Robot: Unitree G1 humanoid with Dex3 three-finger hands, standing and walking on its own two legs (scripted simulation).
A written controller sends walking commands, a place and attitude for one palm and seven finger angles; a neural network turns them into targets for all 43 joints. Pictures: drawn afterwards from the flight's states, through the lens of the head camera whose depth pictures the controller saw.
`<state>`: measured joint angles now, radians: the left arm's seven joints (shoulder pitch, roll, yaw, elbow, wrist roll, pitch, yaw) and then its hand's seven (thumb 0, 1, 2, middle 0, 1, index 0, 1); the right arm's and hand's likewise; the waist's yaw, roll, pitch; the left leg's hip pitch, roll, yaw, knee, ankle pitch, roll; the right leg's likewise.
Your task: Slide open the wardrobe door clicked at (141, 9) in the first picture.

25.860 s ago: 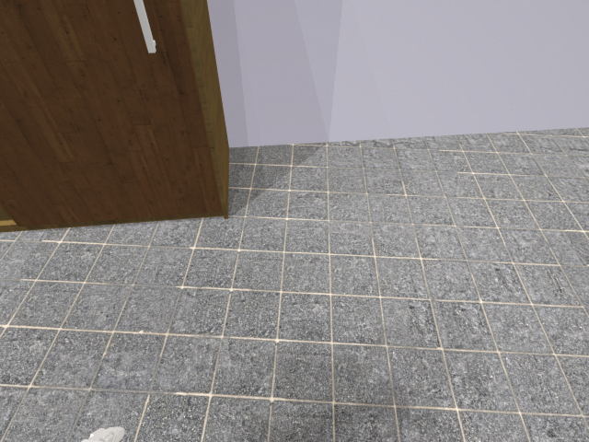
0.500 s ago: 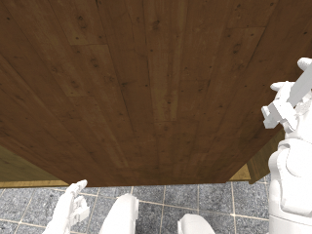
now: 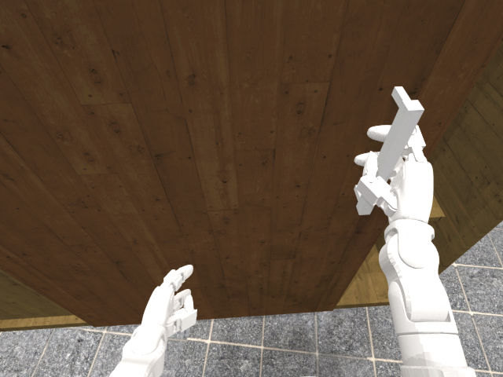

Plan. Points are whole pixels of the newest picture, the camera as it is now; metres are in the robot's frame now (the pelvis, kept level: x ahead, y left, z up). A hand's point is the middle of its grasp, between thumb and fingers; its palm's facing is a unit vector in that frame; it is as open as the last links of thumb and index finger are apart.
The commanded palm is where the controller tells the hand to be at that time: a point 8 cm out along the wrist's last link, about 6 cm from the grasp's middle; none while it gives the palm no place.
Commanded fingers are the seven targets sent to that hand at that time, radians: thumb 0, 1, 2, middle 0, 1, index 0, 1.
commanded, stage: step sideways, sliding the door along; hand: right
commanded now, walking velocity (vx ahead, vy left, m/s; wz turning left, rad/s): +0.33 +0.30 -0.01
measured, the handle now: (379, 159) +0.38 -0.21 +0.14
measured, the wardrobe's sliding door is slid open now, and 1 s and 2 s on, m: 0.25 0.35 0.35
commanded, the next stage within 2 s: none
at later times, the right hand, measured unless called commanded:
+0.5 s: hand (318, 183) +0.34 -0.11 +0.15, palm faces +0.27 +0.96 -0.01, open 5.8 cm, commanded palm +0.31 -0.09 +0.15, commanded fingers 0.00 -0.90 -0.90 0.45 1.40 0.45 1.40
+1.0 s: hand (293, 187) +0.33 -0.08 +0.14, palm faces +0.13 +0.99 -0.02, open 5.9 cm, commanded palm +0.31 -0.07 +0.15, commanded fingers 0.00 -0.90 -0.90 0.45 1.40 0.45 1.40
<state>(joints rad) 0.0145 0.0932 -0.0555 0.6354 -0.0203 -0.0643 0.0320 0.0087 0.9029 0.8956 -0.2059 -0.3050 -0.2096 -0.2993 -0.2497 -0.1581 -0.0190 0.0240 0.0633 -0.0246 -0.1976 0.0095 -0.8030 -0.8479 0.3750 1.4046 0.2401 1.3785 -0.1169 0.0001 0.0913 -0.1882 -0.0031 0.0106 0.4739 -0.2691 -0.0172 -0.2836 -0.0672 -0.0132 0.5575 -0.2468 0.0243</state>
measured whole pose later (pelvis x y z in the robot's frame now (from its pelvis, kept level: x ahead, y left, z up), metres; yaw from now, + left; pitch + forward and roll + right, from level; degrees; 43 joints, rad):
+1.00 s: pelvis +0.00 +0.05 +0.00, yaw -1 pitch -1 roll +1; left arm 0.08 0.14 0.00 0.58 -0.04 0.04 0.03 0.01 0.91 0.90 -0.20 -0.30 -0.21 -0.30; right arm -0.23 -0.11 0.08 -0.06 0.06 -0.04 -0.15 0.02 -0.80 -0.83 0.39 1.40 0.24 1.38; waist -0.10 -0.02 0.12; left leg -0.21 -0.07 0.06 0.52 -0.29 0.06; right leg -0.30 -0.13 0.04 0.55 -0.24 0.08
